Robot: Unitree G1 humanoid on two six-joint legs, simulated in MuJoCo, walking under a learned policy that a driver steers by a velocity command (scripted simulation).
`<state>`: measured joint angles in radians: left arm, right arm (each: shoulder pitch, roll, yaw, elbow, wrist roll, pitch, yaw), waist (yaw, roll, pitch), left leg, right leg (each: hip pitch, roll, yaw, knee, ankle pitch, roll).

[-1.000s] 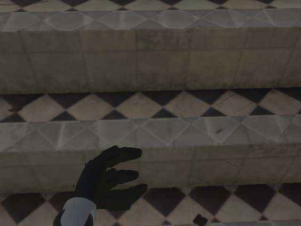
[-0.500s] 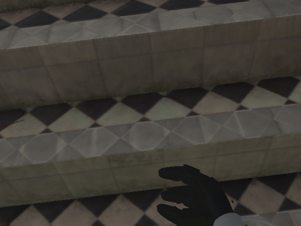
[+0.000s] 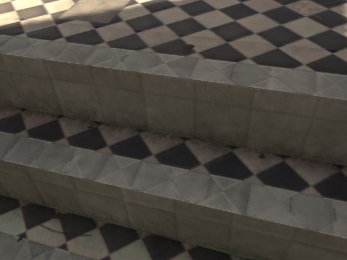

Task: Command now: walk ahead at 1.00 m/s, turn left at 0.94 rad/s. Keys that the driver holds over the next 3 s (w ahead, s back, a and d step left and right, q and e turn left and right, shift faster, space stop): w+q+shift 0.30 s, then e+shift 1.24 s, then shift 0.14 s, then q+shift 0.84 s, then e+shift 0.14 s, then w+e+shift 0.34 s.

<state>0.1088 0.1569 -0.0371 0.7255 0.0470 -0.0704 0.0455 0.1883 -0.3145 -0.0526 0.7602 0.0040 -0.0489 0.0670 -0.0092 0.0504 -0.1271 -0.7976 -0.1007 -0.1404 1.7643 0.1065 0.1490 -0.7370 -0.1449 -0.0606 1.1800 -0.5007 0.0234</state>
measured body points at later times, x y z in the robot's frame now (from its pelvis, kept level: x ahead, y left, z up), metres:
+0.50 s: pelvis +0.21 +0.13 +0.08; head +0.24 +0.14 +0.52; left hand +0.22 +0.43 -0.04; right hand +0.45 -0.04 -0.02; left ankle +0.24 +0.28 -0.65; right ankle +0.04 -0.15 -0.47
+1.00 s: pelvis +0.21 +0.13 +0.10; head +0.26 +0.13 +0.54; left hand +0.51 +0.30 +0.02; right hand +0.33 -0.16 +0.02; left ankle +0.19 +0.27 -0.41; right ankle +0.10 +0.02 -0.64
